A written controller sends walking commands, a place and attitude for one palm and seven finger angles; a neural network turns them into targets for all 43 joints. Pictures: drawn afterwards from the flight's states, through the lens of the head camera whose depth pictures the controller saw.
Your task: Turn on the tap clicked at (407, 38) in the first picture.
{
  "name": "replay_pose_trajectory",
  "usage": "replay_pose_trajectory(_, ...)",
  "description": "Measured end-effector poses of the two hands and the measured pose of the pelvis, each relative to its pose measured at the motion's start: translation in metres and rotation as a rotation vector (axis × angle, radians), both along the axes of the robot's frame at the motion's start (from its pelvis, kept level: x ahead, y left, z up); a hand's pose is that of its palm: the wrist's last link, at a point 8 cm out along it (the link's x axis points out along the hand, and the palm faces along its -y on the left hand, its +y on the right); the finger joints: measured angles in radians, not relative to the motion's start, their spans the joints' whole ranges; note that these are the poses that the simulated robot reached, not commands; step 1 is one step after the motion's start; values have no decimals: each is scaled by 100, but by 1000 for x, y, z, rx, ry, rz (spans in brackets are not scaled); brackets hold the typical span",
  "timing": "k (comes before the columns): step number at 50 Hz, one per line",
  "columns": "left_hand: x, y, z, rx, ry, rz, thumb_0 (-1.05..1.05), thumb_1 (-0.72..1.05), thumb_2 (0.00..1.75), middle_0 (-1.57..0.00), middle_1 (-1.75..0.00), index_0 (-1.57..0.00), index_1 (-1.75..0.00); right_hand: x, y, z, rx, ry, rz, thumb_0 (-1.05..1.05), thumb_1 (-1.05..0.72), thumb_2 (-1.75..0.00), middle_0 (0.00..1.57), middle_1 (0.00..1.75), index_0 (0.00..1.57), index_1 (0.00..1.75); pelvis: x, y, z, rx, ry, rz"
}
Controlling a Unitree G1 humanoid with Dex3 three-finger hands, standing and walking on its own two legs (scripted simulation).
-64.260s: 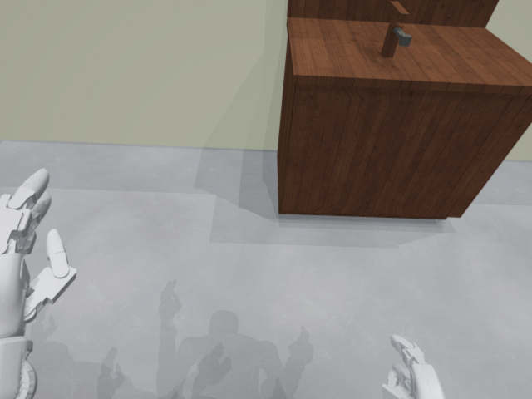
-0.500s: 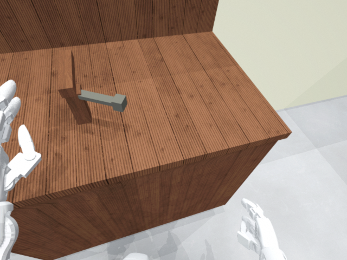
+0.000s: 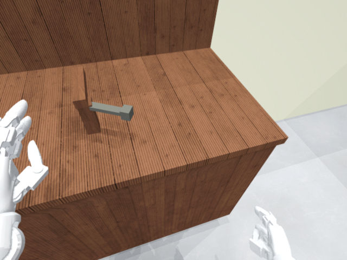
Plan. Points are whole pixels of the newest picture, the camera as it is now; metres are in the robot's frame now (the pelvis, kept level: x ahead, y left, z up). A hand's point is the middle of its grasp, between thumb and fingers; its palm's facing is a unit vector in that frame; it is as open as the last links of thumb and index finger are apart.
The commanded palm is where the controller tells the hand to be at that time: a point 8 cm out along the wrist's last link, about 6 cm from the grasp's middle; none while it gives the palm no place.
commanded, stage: come to a stop and stand still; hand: left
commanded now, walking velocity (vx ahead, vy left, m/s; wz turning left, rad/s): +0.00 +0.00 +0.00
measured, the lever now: (126, 112) +0.43 +0.17 +0.10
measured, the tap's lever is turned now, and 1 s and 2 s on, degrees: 59 59 59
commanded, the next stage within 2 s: look again from close up in 0.22 s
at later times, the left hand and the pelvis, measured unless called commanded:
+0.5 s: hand (33, 143) +0.24 +0.26 +0.20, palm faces +0.47 -0.78 -0.41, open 7.4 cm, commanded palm +0.15 +0.27 +0.17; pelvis -0.02 -0.01 -0.01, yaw -2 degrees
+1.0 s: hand (49, 160) +0.24 +0.25 +0.16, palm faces +0.38 -0.85 -0.38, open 7.4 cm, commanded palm +0.17 +0.28 +0.17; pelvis +0.01 +0.00 -0.01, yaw -1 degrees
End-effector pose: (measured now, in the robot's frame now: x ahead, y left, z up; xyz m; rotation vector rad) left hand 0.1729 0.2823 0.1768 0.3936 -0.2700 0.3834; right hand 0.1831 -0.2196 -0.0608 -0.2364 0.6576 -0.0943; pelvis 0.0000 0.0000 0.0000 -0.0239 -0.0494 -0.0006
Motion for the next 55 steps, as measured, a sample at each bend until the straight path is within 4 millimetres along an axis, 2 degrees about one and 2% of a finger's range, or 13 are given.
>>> replay_pose_trajectory(10, -9, -4, -6, 20, 54, 10, 1, 90, 89, -21, -30, -21, -31, -22, -2, -13, 40, 42, -17, 1, -90, -90, 20, 30, 20, 30, -8, -5, 0, -2, -1, -3)
replay_pose_trajectory(16, -10, -10, -6, 16, 57, 12, 1, 90, 89, -21, -30, -21, -31, -27, -9, -18, 33, 69, -17, 2, -90, -90, 20, 30, 20, 30, -9, -9, -1, -3, -3, 1)
replay_pose_trajectory(19, 6, 12, 24, 217, -44, 22, 1, 89, 89, -22, -30, -21, -31, -29, -11, -22, 4, 95, 25, 1, -90, -90, 20, 30, 20, 30, -15, -16, -4, -2, 3, 12)
replay_pose_trajectory(22, 19, 32, 45, 231, -146, 78, 1, 89, 89, -22, -30, -21, -31, -30, -15, -21, 9, 91, 31, 1, -90, -90, 20, 30, 20, 30, -20, -17, -6, 0, 4, -7)
replay_pose_trajectory(25, 24, 16, 33, 165, -111, 21, 1, 90, 90, -21, -30, -20, -30, -31, -19, -17, 45, 34, -8, 2, -90, -90, 20, 30, 20, 30, -17, -9, -7, 2, 4, -34)
replay_pose_trajectory(29, 20, -25, -7, 96, 61, -157, 1, 90, 90, -20, -30, -20, -30, -35, -20, -14, 52, -7, -69, 1, -90, -90, 20, 30, 20, 30, -8, 1, -7, 6, 9, -53)
replay_pose_trajectory(31, 17, -28, -25, 76, 135, -200, 1, 90, 89, -21, -30, -20, -30, -38, -19, -13, 38, 3, -93, 1, -90, -90, 20, 30, 20, 30, -5, 3, -8, 10, 12, -54)
replay_pose_trajectory(33, 17, -19, -36, 71, 173, -192, 1, 89, 89, -22, -30, -21, -31, -40, -16, -12, 18, 24, -99, 1, -90, -90, 20, 30, 20, 30, -4, 4, -8, 14, 11, -53)
replay_pose_trajectory(36, 19, 3, -34, 87, 143, -117, 1, 89, 89, -22, -30, -22, -31, -39, -10, -13, -5, 57, -74, 1, -90, -90, 20, 30, 20, 30, -3, 4, -9, 12, 8, -41)
replay_pose_trajectory(39, 19, 20, -15, 111, 43, -39, 1, 89, 89, -22, -30, -22, -31, -32, -3, -14, -13, 70, -23, 1, -90, -90, 20, 30, 20, 30, -3, 5, -9, 3, 6, -27)
replay_pose_trajectory(44, 17, 18, 11, 117, -105, -27, 1, 89, 89, -21, -30, -21, -31, -12, 11, -11, 10, 44, 34, 2, -90, -90, 20, 30, 20, 30, 3, 7, -8, -3, 13, -19)
replay_pose_trajectory(50, 23, 7, -4, 82, -33, -55, 1, 90, 90, -21, -30, -20, -30, 10, 21, -5, 62, -7, 53, 1, -90, -90, 20, 30, 20, 30, 8, 2, -7, 0, 26, -21)
replay_pose_trajectory(55, 29, 2, -19, 53, 44, -40, 1, 89, 89, -21, -30, -21, -31, 17, 16, -3, 75, -7, 62, 1, -90, -90, 20, 30, 20, 30, 10, -9, -7, -8, 30, -18)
